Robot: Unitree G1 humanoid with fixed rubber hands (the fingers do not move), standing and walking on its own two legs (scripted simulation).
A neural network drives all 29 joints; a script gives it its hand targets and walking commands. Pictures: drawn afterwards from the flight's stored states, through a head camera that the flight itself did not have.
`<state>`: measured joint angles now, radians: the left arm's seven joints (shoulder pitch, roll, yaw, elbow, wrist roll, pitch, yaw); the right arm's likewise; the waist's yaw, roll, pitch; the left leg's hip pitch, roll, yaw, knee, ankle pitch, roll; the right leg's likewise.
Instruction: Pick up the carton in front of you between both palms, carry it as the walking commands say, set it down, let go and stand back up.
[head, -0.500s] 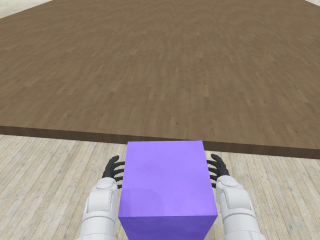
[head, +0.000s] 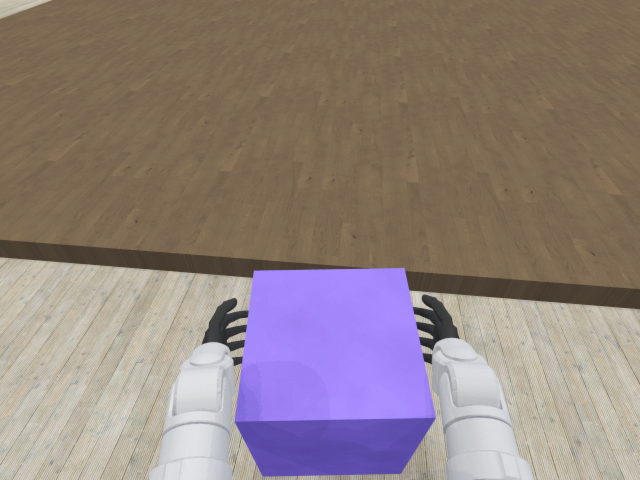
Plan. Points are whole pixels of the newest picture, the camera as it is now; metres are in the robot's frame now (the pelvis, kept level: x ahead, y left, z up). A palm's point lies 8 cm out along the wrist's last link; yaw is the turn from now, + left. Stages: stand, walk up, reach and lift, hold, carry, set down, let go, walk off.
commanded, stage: reach and lift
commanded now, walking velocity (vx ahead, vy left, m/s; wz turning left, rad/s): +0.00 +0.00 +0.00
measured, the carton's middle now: (330, 376) +0.30 +0.00 -0.05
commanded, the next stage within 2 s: hold in 0.42 s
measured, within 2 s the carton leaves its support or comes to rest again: neither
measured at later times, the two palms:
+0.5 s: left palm (215, 348) +0.29 +0.15 +0.04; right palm (448, 344) +0.29 -0.15 +0.04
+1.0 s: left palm (211, 326) +0.31 +0.15 +0.06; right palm (447, 323) +0.31 -0.15 +0.07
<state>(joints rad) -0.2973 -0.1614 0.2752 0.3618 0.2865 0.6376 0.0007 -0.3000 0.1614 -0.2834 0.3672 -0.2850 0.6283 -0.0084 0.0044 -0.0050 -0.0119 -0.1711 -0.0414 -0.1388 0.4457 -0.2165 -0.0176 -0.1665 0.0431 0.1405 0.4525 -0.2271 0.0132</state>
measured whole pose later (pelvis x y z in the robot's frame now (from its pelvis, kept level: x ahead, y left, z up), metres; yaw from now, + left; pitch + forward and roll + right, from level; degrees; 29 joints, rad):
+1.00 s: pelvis +0.02 +0.01 -0.01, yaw +0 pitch +1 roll +0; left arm -0.23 -0.14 0.16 0.06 0.20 0.86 0.04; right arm -0.23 0.14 -0.19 0.06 -0.19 0.86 -0.04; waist 0.00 -0.01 -0.14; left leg -0.28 0.02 -0.02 0.58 -0.35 -0.02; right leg -0.26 -0.01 0.04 0.55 -0.31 0.02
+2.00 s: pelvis +0.54 -0.03 +0.00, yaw +1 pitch +4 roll +1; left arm -0.26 -0.13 0.13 -0.48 0.02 1.25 0.14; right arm -0.24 0.13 -0.15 -0.51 -0.05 1.25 -0.14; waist 0.06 0.00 -0.09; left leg -0.64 0.09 0.11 0.67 -0.11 0.02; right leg -0.08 0.01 -0.21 0.31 -0.32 -0.06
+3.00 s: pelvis +1.09 +0.01 +0.00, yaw +3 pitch +7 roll -2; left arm -0.66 -0.08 0.29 -0.22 0.01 1.24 0.15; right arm -0.63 0.10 -0.27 -0.24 -0.06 1.22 -0.17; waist -0.07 0.03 0.03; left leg -0.11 0.00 0.02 0.31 -0.32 0.06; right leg -0.91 0.11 -0.02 1.86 -0.76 -0.08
